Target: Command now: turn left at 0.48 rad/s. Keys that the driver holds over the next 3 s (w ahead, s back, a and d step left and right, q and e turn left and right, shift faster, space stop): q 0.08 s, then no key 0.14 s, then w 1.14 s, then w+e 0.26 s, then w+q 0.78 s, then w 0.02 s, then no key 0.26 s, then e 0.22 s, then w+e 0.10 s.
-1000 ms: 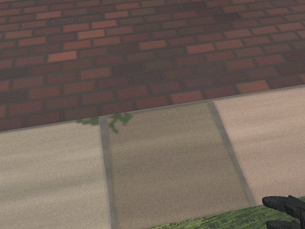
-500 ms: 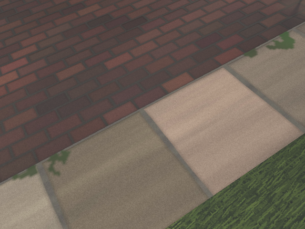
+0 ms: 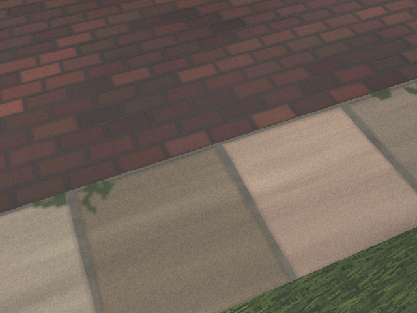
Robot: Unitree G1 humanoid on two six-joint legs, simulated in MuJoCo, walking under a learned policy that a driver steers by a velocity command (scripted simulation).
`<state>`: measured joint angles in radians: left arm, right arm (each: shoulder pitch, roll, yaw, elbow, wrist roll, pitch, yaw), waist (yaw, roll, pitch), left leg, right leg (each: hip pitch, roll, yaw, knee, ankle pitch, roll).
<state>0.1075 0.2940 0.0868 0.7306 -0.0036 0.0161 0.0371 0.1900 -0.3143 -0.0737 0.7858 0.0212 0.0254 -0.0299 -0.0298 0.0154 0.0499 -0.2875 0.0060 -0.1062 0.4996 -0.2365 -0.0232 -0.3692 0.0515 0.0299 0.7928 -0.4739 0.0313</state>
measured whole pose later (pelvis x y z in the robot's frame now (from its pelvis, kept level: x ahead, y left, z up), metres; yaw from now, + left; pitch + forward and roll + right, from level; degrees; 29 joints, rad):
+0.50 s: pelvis +0.03 -0.01 +0.01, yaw +8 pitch +1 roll +0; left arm 0.30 0.28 0.06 0.84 -0.03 -0.03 0.01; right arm 0.15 -0.27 -0.05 0.80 0.02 -0.03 0.00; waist 0.05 0.00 0.00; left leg -0.24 0.02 0.03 0.48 -0.29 0.01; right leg -0.13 0.00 -0.04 0.36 -0.25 -0.03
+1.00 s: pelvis +0.25 +0.00 -0.02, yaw +8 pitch +2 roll +0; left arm 0.00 0.27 0.03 0.72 -0.01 -0.09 -0.05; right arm 0.44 -0.29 -0.05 0.91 0.01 -0.04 -0.01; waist -0.07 0.01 0.05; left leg 0.04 0.04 -0.01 0.60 -0.52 0.00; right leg -0.52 0.01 -0.05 0.58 -0.10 -0.07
